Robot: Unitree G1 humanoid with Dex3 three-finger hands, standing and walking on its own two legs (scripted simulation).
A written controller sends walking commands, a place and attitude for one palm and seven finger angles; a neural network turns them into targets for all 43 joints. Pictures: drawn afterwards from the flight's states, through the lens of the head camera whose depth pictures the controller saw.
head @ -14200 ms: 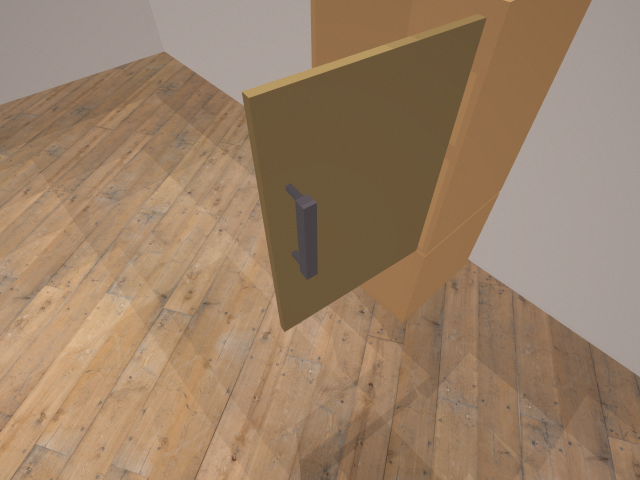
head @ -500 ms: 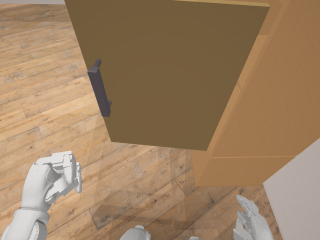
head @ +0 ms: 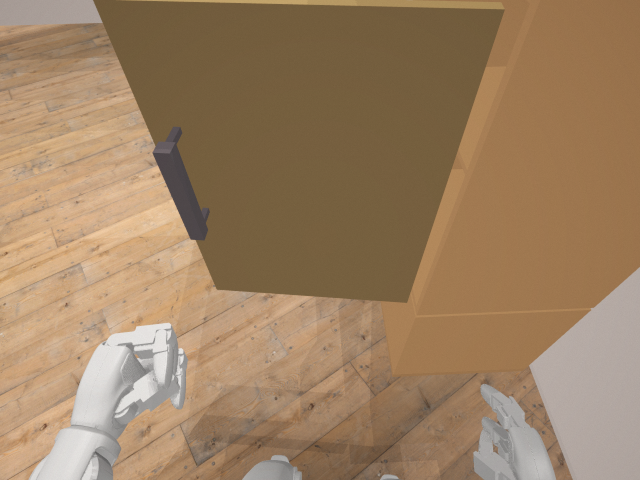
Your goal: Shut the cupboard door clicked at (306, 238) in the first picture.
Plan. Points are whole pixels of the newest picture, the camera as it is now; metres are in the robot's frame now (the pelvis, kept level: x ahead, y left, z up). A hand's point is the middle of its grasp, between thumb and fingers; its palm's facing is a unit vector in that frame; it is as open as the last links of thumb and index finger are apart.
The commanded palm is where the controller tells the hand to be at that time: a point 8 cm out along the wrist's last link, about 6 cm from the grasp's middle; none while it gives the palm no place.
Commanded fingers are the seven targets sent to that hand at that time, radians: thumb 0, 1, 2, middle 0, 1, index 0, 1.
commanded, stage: bring the fist close to the handle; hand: left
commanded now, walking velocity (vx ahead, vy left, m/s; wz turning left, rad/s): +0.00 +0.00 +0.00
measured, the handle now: (188, 186) +0.50 +0.24 +0.07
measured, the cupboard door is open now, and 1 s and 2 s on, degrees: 83 83 79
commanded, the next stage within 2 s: push the door shut along its arc in 1.36 s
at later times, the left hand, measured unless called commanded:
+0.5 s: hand (168, 295) +0.31 +0.20 +0.08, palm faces +0.00 -1.00 -0.03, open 3.1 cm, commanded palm +0.29 +0.25 +0.07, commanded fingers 0.00 0.90 0.90 -1.30 -1.50 -1.30 -1.50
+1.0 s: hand (188, 241) +0.39 +0.21 +0.07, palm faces +0.00 -1.00 -0.01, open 3.1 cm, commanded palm +0.37 +0.26 +0.07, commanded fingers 0.00 0.90 0.90 -1.30 -1.50 -1.30 -1.50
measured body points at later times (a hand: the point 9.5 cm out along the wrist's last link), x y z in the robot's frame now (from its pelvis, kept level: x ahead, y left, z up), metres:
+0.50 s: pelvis +0.00 +0.01 +0.00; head +0.05 +0.00 +0.45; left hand +0.30 +0.26 +0.08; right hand +0.15 -0.24 -0.09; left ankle +0.03 +0.10 -0.67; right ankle +0.00 -0.09 -0.67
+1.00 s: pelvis -0.01 +0.01 +0.00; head +0.06 +0.01 +0.45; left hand +0.39 +0.26 +0.07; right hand +0.10 -0.24 -0.11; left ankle +0.03 +0.10 -0.67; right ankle +0.00 -0.09 -0.67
